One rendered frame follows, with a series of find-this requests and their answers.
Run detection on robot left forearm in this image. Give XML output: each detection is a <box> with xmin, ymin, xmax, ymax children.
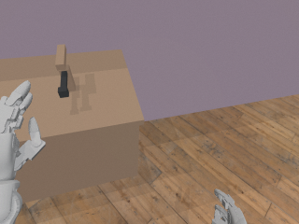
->
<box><xmin>0</xmin><ymin>179</ymin><xmax>22</xmax><ymax>224</ymax></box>

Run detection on counter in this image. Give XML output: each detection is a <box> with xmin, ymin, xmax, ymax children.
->
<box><xmin>0</xmin><ymin>44</ymin><xmax>145</xmax><ymax>203</ymax></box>

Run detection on tap lever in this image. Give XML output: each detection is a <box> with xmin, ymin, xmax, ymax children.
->
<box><xmin>58</xmin><ymin>71</ymin><xmax>69</xmax><ymax>98</ymax></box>

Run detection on robot left hand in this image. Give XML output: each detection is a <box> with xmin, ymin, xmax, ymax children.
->
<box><xmin>0</xmin><ymin>80</ymin><xmax>46</xmax><ymax>182</ymax></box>

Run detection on robot right hand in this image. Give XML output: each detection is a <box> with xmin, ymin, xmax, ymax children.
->
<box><xmin>212</xmin><ymin>189</ymin><xmax>248</xmax><ymax>224</ymax></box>

